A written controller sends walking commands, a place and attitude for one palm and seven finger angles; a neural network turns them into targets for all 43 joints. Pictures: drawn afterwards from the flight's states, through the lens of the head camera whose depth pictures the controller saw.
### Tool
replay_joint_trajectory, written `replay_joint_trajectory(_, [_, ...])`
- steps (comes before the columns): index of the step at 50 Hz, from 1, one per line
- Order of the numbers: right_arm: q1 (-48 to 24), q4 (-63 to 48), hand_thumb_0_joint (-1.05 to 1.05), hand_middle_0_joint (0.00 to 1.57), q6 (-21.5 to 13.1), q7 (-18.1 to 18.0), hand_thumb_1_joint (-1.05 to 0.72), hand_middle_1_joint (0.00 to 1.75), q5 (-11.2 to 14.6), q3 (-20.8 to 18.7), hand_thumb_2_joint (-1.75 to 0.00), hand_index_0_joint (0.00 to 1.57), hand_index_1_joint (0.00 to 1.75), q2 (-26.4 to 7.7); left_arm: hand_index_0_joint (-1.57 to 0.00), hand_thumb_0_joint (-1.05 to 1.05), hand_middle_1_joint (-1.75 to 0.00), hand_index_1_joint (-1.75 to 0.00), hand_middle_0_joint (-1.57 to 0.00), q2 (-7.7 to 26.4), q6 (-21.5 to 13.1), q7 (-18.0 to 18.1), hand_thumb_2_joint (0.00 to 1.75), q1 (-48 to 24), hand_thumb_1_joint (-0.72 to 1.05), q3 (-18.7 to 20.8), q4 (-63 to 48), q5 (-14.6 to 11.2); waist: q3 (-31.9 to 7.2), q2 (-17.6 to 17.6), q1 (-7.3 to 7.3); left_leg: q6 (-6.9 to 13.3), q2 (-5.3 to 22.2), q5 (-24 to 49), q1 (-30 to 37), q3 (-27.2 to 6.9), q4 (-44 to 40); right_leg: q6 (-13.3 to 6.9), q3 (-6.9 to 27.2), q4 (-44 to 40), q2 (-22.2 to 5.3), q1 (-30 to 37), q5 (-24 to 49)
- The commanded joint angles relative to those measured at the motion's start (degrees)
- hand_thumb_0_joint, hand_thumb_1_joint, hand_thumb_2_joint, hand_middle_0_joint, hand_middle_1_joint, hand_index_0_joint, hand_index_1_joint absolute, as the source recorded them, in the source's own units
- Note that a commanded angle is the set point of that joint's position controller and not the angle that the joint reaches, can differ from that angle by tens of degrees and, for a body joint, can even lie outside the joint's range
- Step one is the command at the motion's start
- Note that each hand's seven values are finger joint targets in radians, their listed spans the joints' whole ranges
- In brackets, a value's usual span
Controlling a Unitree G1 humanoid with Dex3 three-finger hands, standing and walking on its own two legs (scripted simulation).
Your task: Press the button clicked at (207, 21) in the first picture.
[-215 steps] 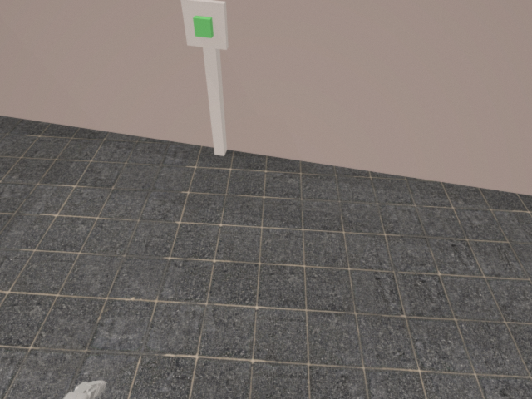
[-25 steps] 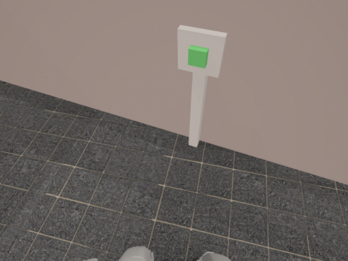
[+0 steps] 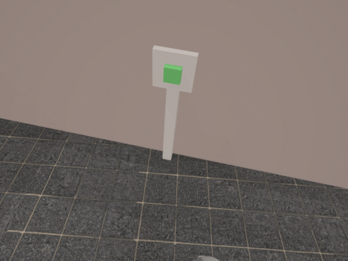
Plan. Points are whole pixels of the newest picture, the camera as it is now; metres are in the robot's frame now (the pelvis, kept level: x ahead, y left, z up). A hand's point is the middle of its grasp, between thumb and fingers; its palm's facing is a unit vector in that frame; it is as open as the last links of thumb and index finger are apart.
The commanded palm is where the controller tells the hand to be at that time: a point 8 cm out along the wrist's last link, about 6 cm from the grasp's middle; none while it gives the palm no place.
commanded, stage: take the last steps up to it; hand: left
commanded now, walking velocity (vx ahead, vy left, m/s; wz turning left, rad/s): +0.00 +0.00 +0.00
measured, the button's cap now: (172, 74) +0.81 +0.07 -0.04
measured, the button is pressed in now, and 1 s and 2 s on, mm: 0 0 0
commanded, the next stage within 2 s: come to a stop and stand still in 1.02 s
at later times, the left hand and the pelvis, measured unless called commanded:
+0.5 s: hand out of the picture +0.05 +0.11 -0.16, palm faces -0.03 -0.98 -0.21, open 7.3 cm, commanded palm none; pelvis +0.05 -0.06 +0.00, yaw -4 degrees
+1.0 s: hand (132, 220) +0.25 +0.13 -0.17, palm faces -0.01 -0.98 -0.20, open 7.3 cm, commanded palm none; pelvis +0.21 -0.04 +0.00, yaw -5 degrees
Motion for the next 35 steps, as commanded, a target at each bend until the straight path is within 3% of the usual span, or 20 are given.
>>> replay_joint_trajectory(1, [1.49, -2.6, 0.0, 0.2, -1.65, -0.88, -0.9, 0.3, -0.03, -2.69, -0.9, 0.2, 0.3, -9.92, -0.2, 0.0, -0.3, -0.3, -0.2, 1.41, -1.03, 0.17, 0.9, 0.75, 0.9, -0.55, -3.19, -0.39, -2.48, 12.01, -1.15, 7.31, 12.95, 26.75, 5.93, -7.18, -8.53, 1.16, -1.86, -1.62, -2.72, -1.71, -0.73])
replay_joint_trajectory(3, [5.48, -0.9, 0.0, 0.2, -1.76, -0.63, -0.9, 0.3, -0.37, -3.01, -0.9, 0.2, 0.3, -10.75, -0.2, 0.0, -0.3, -0.3, -0.2, 0.67, -1.28, -0.1, 0.9, -1.05, 0.9, -1.12, -3.55, -0.31, -3.57, 12.7, -3.01, 7.74, 14.52, 22.38, 9.08, -8.33, -9.03, 0.86, -3.9, -7.62, -3.01, -0.64, -2.7])
replay_joint_trajectory(5, [8.23, 0.59, 0.0, 0.2, -1.7, -0.35, -0.9, 0.3, -0.53, -3.61, -0.9, 0.2, 0.3, -11.61, -0.2, 0.0, -0.3, -0.3, -0.2, 0.68, -1.68, -0.49, 0.9, -3.86, 0.9, -1.58, -3.76, -0.17, -3.3, 12.41, -4.89, 8.1, 16.03, 13.51, 9.53, -10.3, -10.31, 0.24, -5.3, -13.17, -3.23, 1.07, -4.77])
replay_joint_trajectory(7, [8.61, 1.7, 0.0, 0.2, -1.7, -0.15, -0.9, 0.3, -0.66, -3.94, -0.9, 0.2, 0.3, -12.7, -0.2, 0.0, -0.3, -0.3, -0.2, 0.17, -2.17, -0.94, 0.9, -3.97, 0.9, -1.79, -3.25, -0.13, -2.71, 13.72, -5.11, 7.93, 16.85, 6.42, 8.22, -11.2, -10.87, -0.56, -6.53, -18.04, -3.02, 3.85, -5.99])
replay_joint_trajectory(9, [8.44, 2.6, 0.0, 0.2, -1.75, 0.03, -0.9, 0.3, -0.69, -4.11, -0.9, 0.2, 0.3, -12.88, -0.2, 0.0, -0.3, -0.3, -0.2, -0.38, -2.82, -1.25, 0.9, -1.93, 0.9, -1.84, -1.93, -0.15, -2.11, 13.39, -3.86, 6.68, 15.91, 2.73, 5.32, -10.48, -9.52, -1.31, -7.95, -25.15, -2.03, 8.87, -3.2])
replay_joint_trajectory(10, [7.99, 2.9, 0.0, 0.2, -1.75, 0.17, -0.9, 0.3, -0.43, -4.01, -0.9, 0.2, 0.3, -12.54, -0.2, 0.0, -0.3, -0.3, -0.2, -0.11, -3.26, -1.26, 0.9, 0.45, 0.9, -1.79, -0.78, -0.17, -2.67, 11.92, -2.48, 5.36, 14.59, 1.2, 2.47, -9.39, -6.56, -1.75, -8.52, -32.15, -1.58, 14.58, 1.65])
replay_joint_trajectory(11, [7.1, 3.16, 0.0, 0.2, -1.85, 0.3, -0.9, 0.3, -0.11, -3.74, -0.9, 0.2, 0.3, -11.4, -0.2, 0.0, -0.3, -0.3, -0.2, 0.94, -3.85, -1.06, 0.9, 4.81, 0.9, -1.48, 0.93, -0.11, -4.09, 8.19, -0.17, 2.92, 12.08, -1.31, -2.31, -6.46, -0.8, -2.64, -7.07, -39.75, -2.44, 23.43, 6.69])
replay_joint_trajectory(12, [6.1, 2.34, 0.0, 0.2, -2.08, 0.67, -0.9, 0.3, 0.76, -2.85, -0.9, 0.2, 0.3, -7.6, -0.2, 0.0, -0.3, -0.3, -0.2, 4.94, -4.71, -0.31, 0.9, 10.51, 0.9, -0.78, 3.43, 0.24, -6.1, -3.61, 2.1, -0.35, 7.12, -8.25, -14.21, 1.06, 11.78, -5.68, 4.24, -45.3, -12.7, 35.39, 3.75])
replay_joint_trajectory(13, [0.05, -0.9, 0.0, 0.2, -2.25, 1.13, -0.9, 0.3, 0.4, -1.71, -0.9, 0.2, 0.3, -5.15, -0.2, 0.0, -0.3, -0.3, -0.2, 9.84, -4.93, 0.56, 0.9, 15.05, 0.9, -0.06, 5.03, -0.12, -1.97, -15.71, 5.1, -2.79, 1.06, -21.02, -28.07, 2.91, 24.08, -11.55, 20.71, -49.05, -23.07, 36.96, 7.39])
replay_joint_trajectory(14, [-2.42, -1.46, 0.0, 0.2, -1.97, 1.25, -0.9, 0.3, -0.2, -2.19, -0.9, 0.2, 0.3, -7.46, -0.2, 0.0, -0.3, -0.3, -0.2, 8.81, -5.01, 1.23, 0.9, 16.35, 0.9, -0.61, 5.48, -0.57, 0.23, -7.43, 5.17, -2.0, 2.79, -18.96, -29.7, -3.61, 29.9, -14.42, 19.78, -49.29, -24.87, 32.51, 6.59])
replay_joint_trajectory(15, [-1.03, -0.45, 0.0, 0.2, -1.77, 1.54, -0.9, 0.3, -0.29, -2.59, -0.9, 0.2, 0.3, -7.05, -0.2, 0.0, -0.3, -0.3, -0.2, 6.49, -5.46, 1.67, 0.9, 13.43, 0.9, -0.49, 5.44, -0.48, 1.98, -8.54, 3.38, -1.56, 4.25, -14.28, -29.74, -4.65, 32.62, -14.0, 16.92, -50.01, -22.69, 29.93, 3.37])
replay_joint_trajectory(16, [-1.37, 0.72, 0.0, 0.2, -1.67, 1.73, -0.9, 0.3, -0.34, -2.81, -0.9, 0.2, 0.3, -6.83, -0.2, 0.0, -0.3, -0.3, -0.2, 5.08, -5.62, 1.62, 0.9, 11.27, 0.9, -0.91, 5.39, -0.5, 5.78, -7.15, 2.58, -1.77, 4.99, -11.43, -29.71, -4.38, 34.45, -13.67, 16.11, -51.04, -21.4, 26.1, 0.75])
replay_joint_trajectory(18, [1.79, 2.75, 0.0, 0.2, -1.5, 2.13, -0.9, 0.3, -0.6, -3.1, -0.9, 0.2, 0.3, -6.1, -0.2, 0.0, -0.3, -0.3, -0.2, 1.72, -6.38, 1.68, 0.9, 7.86, 0.9, -2.12, 4.62, -0.38, 8.49, -2.88, -0.56, -2.54, 5.53, -4.97, -27.12, -4.02, 34.49, -12.2, 8.6, -51.18, -18.5, 21.33, 6.82])
replay_joint_trajectory(20, [3.77, 3.85, 0.0, 0.2, -1.42, 2.43, -0.9, 0.3, -0.46, -3.13, -0.9, 0.2, 0.3, -4.59, -0.2, 0.0, -0.3, -0.3, -0.2, 1.16, -7.24, 1.62, 0.9, 7.98, 0.9, -2.29, 5.12, -0.27, 7.65, -2.81, -1.7, -3.16, 4.82, -1.88, -25.08, -2.58, 32.63, -11.32, 3.77, -50.71, -16.45, 21.42, 15.43])
replay_joint_trajectory(23, [1.69, 3.35, 0.0, 0.2, -1.48, 2.64, -0.9, 0.3, -0.22, -3.04, -0.9, 0.2, 0.3, -3.94, -0.2, 0.0, -0.3, -0.3, -0.2, 0.67, -8.03, 1.75, 0.9, 11.47, 0.9, -2.89, 6.8, -0.42, 6.73, -3.4, -1.13, -3.33, 4.42, 1.57, -25.5, -1.79, 29.57, -11.43, 2.03, -49.79, -15.8, 23.8, 26.28])
replay_joint_trajectory(27, [-2.98, 1.65, 0.0, 0.2, -2.03, 3.06, -0.9, 0.3, 0.15, -2.86, -0.9, 0.2, 0.3, -3.6, -0.2, 0.0, -0.3, -0.3, -0.2, 1.18, -8.4, 2.08, 0.9, 13.75, 0.9, -2.8, 8.46, -0.25, 6.61, -3.15, -0.25, -2.63, 4.44, 3.28, -26.21, -1.22, 22.8, -11.85, 1.14, -48.49, -16.28, 27.39, 31.82])
replay_joint_trajectory(30, [-6.02, 0.77, 0.0, 0.2, -2.53, 3.32, -0.9, 0.3, 0.34, -2.55, -0.9, 0.2, 0.3, -2.98, -0.2, 0.0, -0.3, -0.3, -0.2, 1.28, -8.24, 2.29, 0.9, 15.57, 0.9, -2.85, 9.93, -0.02, 6.64, -3.31, 0.61, -1.4, 3.17, 2.78, -23.02, -0.05, 16.64, -11.04, 0.62, -46.86, -16.37, 28.65, 35.73])
replay_joint_trajectory(32, [-5.97, 0.72, 0.0, 0.2, -2.95, 3.1, -0.9, 0.3, 0.33, -2.38, -0.9, 0.2, 0.3, -2.87, -0.2, 0.0, -0.3, -0.3, -0.2, 1.64, -8.09, 2.36, 0.9, 16.16, 0.9, -2.77, 10.46, 0.02, 6.27, -3.29, 0.19, -0.24, 1.33, 1.14, -18.23, 1.28, 12.37, -10.53, -0.21, -43.3, -16.09, 28.67, 43.07])
replay_joint_trajectory(34, [1.55, 3.1, 0.0, 0.2, -3.46, 2.25, -0.9, 0.3, 0.13, -2.71, -0.9, 0.2, 0.3, -3.7, -0.2, 0.0, -0.3, -0.3, -0.2, 2.3, -8.09, 2.36, 0.9, 14.86, 0.9, -2.58, 10.45, -0.13, 2.39, -2.34, -3.55, 1.1, -1.95, 2.52, -7.28, 3.24, 7.65, -9.24, -2.91, -33.43, -14.55, 27.36, 53.12])
replay_joint_trajectory(35, [8.73, 5.47, 0.0, 0.2, -3.72, 1.76, -0.9, 0.3, -0.15, -3.13, -0.9, 0.2, 0.3, -5.3, -0.2, 0.0, -0.3, -0.3, -0.2, 1.93, -7.98, 2.26, 0.9, 14.36, 0.9, -2.64, 10.46, -0.34, -0.76, -1.28, -6.53, 1.96, -2.71, 6.45, 3.03, 2.9, 4.08, -7.86, -4.49, -24.08, -12.36, 22.71, 51.0])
